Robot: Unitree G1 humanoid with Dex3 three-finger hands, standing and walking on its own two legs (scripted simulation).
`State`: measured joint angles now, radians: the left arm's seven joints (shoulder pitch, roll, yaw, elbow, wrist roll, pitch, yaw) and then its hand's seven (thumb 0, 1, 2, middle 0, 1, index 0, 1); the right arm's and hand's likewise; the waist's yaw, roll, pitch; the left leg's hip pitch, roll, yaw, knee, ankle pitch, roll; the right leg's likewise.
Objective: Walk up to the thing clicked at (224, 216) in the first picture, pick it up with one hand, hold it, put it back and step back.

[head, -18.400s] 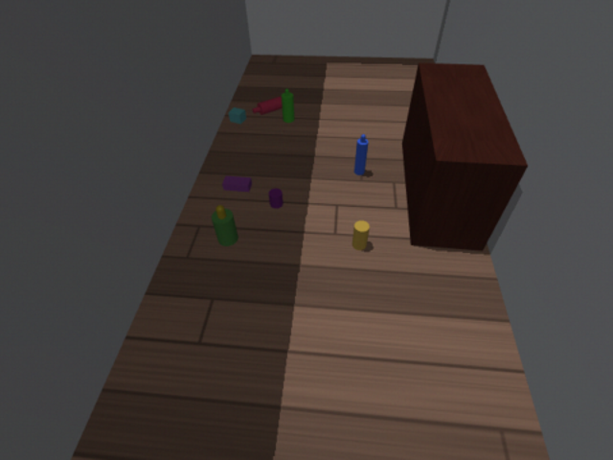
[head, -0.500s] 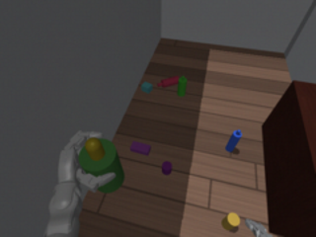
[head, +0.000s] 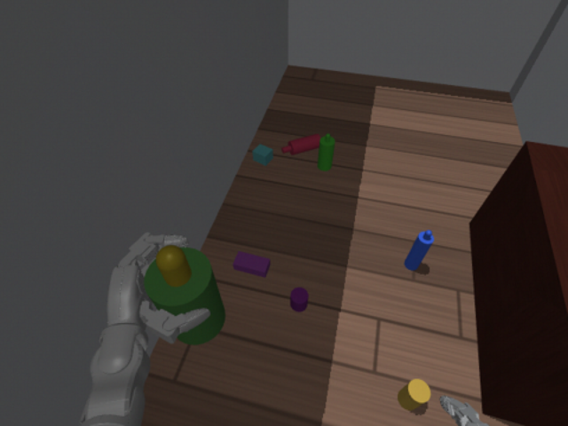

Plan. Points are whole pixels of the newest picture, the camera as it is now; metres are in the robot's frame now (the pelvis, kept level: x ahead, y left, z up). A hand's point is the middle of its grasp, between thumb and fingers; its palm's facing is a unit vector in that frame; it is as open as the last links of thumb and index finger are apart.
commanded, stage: hold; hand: left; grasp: from the side
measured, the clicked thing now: (185, 289) +0.32 +0.16 +0.01
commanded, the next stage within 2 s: crouch in 0.50 s
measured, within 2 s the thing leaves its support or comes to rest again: neither
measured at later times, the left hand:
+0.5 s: hand (174, 283) +0.32 +0.17 +0.03, palm faces +0.10 -0.99 -0.05, open 11.9 cm
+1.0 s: hand (184, 296) +0.34 +0.18 -0.04, palm faces +0.13 -0.99 -0.04, open 11.9 cm
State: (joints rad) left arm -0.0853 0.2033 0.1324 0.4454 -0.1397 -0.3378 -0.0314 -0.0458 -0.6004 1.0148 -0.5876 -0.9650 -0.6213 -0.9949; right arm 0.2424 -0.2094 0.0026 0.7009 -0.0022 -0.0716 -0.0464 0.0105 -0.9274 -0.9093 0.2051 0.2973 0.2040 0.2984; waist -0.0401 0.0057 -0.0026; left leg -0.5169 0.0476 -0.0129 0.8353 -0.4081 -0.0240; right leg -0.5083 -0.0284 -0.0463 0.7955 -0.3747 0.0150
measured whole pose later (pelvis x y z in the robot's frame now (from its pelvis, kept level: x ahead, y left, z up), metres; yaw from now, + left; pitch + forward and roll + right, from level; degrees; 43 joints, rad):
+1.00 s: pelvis -0.01 +0.00 -0.03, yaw +0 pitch +13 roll -1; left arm -0.23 0.20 0.20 0.70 -0.12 -0.51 -0.04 -0.05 -0.60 1.01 -0.59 -0.96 -0.63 -0.99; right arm 0.21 -0.22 -0.02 0.70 -0.03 -0.07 0.00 0.01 -0.88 -0.90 0.21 0.30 0.20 0.30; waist -0.05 -0.02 -0.04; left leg -0.79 0.05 -0.03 1.03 -0.47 -0.03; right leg -0.78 -0.03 -0.05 0.99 -0.44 0.01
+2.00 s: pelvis -0.09 +0.01 -0.38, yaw -5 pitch +30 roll -6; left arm -0.78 0.55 0.55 1.23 -0.01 -0.72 -0.10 -0.05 -0.61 1.04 -0.59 -0.96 -0.63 -0.99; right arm 0.11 -0.28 0.10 0.74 -0.14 0.00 0.08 0.00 -0.95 -0.92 0.21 0.30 0.20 0.30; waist -0.23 -0.03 -0.03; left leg -2.19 0.01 -0.14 2.33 -0.68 -0.04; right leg -2.16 -0.04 -0.06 2.25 -0.62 0.02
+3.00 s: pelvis -0.09 +0.02 -0.44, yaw -11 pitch +22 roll -13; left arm -0.78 0.79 0.61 1.34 -0.01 -0.85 -0.07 -0.05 -0.61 1.04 -0.59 -0.95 -0.63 -0.98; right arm -0.02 -0.36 0.34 0.64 -0.27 0.04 0.12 0.00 -0.93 -0.91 0.21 0.30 0.21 0.30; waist -0.30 -0.17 0.23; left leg -2.26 -0.01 -0.28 2.56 -0.70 -0.04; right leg -2.16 0.00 -0.15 2.37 -0.60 0.05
